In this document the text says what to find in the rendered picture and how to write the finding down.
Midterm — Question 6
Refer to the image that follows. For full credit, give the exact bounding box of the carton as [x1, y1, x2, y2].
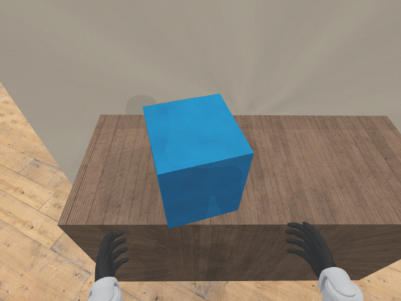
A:
[143, 93, 254, 229]

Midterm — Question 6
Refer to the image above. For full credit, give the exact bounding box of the pedestal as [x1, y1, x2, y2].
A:
[57, 115, 401, 282]

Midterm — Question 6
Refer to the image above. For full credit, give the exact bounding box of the left robot hand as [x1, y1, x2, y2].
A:
[95, 231, 129, 282]

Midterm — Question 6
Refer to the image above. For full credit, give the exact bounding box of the right robot forearm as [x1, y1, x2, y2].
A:
[318, 267, 363, 301]

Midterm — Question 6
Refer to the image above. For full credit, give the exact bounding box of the left robot forearm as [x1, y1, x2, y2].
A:
[88, 277, 123, 301]

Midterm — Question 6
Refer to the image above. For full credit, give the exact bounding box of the right robot hand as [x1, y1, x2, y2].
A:
[285, 221, 337, 278]

